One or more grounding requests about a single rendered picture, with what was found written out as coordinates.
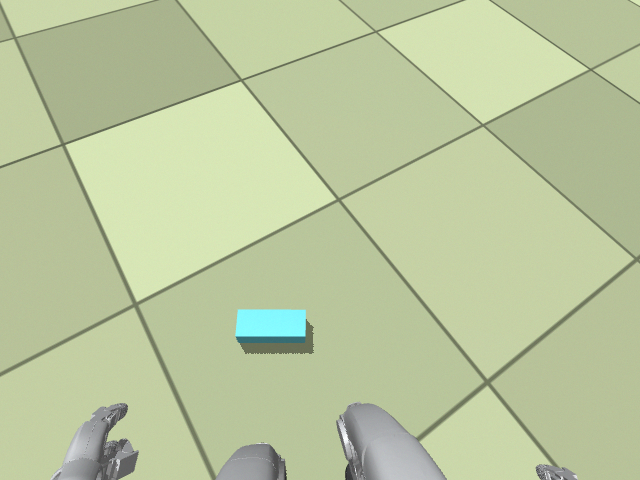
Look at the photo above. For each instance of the left robot arm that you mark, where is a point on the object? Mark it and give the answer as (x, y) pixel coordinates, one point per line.
(79, 469)

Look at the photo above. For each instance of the carton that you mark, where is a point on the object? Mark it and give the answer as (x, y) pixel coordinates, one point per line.
(270, 326)

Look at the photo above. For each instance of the right robot hand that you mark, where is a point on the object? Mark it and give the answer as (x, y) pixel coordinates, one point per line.
(547, 472)

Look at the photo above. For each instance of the left robot hand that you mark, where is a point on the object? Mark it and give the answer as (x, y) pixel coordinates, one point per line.
(89, 442)

